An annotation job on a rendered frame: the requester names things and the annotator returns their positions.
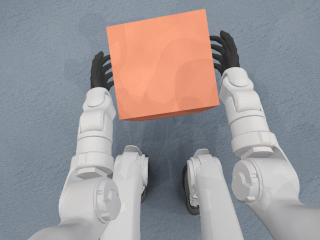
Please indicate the robot left hand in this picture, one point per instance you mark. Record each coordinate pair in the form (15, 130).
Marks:
(98, 77)

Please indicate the robot left foot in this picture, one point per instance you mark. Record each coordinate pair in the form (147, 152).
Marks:
(144, 194)

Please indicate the right robot upper arm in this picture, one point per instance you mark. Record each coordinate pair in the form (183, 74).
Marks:
(270, 188)

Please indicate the right robot shin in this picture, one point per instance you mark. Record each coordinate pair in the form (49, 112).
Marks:
(193, 194)

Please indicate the left robot forearm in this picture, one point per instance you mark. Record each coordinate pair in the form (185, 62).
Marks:
(93, 156)

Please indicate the carton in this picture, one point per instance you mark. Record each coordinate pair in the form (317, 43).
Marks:
(163, 67)

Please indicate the left robot upper arm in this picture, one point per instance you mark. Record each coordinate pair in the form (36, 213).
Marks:
(86, 208)

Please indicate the robot right hand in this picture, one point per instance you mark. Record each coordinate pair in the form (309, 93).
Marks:
(229, 57)

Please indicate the right robot forearm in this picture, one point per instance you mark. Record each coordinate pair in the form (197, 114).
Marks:
(251, 137)

